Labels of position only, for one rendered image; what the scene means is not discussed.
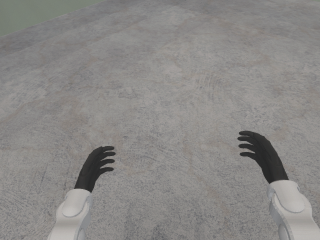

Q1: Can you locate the right robot hand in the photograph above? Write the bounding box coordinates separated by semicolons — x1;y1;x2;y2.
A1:
237;130;289;184

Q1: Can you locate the right robot forearm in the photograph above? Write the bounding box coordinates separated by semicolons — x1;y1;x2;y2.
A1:
266;180;320;240

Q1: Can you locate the left robot hand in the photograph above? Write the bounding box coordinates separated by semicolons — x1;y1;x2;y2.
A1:
74;146;116;193

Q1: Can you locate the left robot forearm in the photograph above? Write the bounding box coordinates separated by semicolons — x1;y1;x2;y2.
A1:
47;188;93;240

